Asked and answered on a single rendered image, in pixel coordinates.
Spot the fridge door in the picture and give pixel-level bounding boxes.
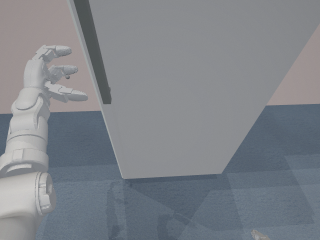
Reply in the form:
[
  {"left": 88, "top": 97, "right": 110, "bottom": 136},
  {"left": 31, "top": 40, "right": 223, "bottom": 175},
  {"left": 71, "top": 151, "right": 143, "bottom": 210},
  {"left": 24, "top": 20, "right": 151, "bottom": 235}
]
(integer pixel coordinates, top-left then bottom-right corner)
[{"left": 69, "top": 0, "right": 320, "bottom": 179}]

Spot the right robot hand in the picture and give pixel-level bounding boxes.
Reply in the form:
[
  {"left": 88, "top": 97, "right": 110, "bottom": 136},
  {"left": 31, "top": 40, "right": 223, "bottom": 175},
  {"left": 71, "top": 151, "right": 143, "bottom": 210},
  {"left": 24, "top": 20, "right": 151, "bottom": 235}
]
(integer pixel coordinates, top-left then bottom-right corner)
[{"left": 251, "top": 229, "right": 270, "bottom": 240}]

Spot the left robot hand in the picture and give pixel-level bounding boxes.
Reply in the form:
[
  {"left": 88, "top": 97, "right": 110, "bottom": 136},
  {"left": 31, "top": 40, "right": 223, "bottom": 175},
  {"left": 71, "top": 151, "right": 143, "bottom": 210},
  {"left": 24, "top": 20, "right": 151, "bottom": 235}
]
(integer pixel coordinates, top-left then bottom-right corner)
[{"left": 23, "top": 45, "right": 88, "bottom": 103}]

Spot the left robot upper arm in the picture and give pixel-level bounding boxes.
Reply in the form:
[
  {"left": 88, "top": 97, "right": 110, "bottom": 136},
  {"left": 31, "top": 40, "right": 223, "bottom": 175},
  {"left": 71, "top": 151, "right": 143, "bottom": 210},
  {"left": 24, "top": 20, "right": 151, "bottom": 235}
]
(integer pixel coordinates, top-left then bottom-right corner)
[{"left": 0, "top": 171, "right": 57, "bottom": 240}]

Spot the robot left forearm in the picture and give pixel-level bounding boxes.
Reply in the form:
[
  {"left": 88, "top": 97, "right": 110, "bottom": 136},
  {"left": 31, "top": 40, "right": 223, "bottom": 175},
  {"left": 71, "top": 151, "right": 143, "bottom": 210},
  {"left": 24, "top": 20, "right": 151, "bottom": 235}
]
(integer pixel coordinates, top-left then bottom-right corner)
[{"left": 0, "top": 87, "right": 51, "bottom": 178}]

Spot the handle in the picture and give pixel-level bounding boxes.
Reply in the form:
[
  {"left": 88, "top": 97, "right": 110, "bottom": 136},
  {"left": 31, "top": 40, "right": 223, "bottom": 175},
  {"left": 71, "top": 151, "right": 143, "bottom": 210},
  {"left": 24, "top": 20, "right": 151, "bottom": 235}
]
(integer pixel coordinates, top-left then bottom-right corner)
[{"left": 73, "top": 0, "right": 112, "bottom": 105}]

